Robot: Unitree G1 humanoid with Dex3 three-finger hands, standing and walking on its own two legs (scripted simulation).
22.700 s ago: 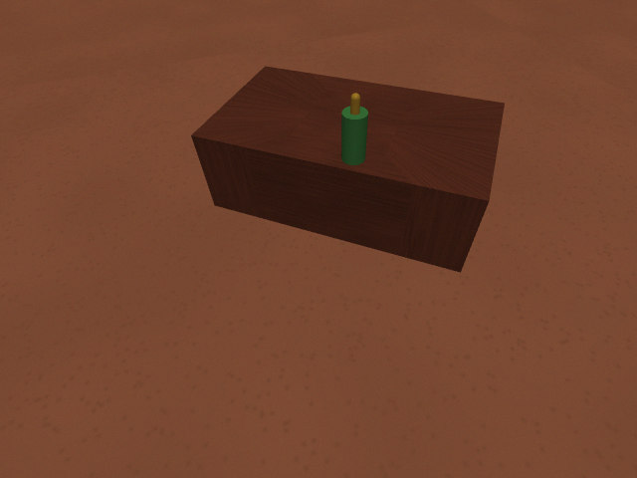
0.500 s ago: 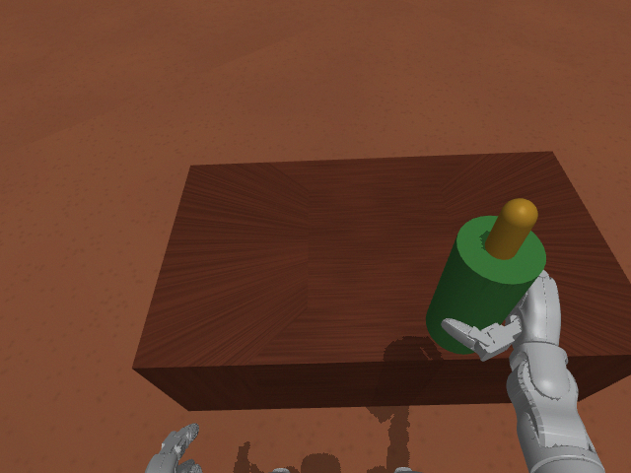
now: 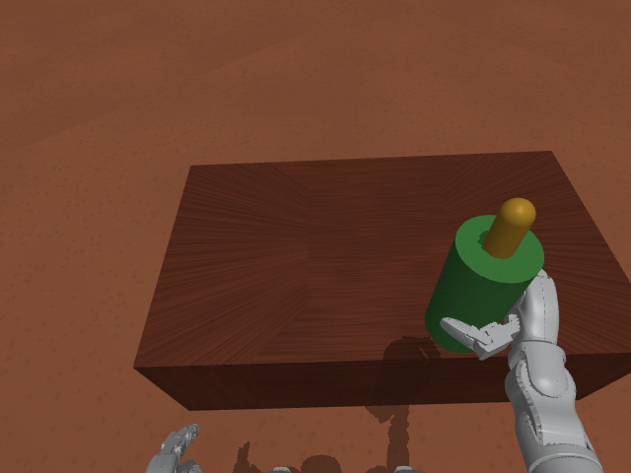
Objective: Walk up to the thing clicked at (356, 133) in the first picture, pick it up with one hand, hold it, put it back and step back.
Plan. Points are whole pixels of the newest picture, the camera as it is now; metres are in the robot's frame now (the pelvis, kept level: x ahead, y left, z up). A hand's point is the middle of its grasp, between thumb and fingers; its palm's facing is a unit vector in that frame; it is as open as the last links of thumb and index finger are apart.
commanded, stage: crouch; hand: right
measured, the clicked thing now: (482, 276) +0.33 -0.16 +0.08
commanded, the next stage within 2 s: lower in 1.04 s
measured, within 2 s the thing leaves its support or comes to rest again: rests again in 1.78 s
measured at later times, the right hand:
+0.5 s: hand (466, 301) +0.39 -0.20 -0.09, palm faces +0.21 +0.98 -0.02, open 11.9 cm
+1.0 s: hand (455, 302) +0.42 -0.21 -0.15, palm faces +0.22 +0.98 -0.01, open 11.9 cm
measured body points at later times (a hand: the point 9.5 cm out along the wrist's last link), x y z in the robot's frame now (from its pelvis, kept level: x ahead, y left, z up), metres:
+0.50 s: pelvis -0.02 +0.00 -0.09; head +0.11 -0.02 +0.34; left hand +0.08 +0.27 -0.20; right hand +0.37 -0.25 -0.08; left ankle +0.01 +0.13 -0.70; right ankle +0.01 -0.12 -0.70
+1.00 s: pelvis -0.04 +0.00 -0.15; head +0.12 -0.03 +0.27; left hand +0.05 +0.27 -0.27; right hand +0.40 -0.26 -0.15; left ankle +0.01 +0.13 -0.70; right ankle +0.01 -0.12 -0.70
